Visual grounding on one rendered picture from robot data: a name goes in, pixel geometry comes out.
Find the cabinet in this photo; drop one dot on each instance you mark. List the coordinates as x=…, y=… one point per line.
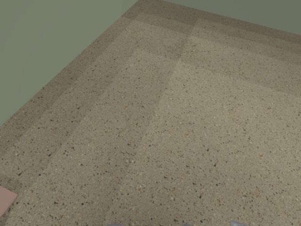
x=6, y=198

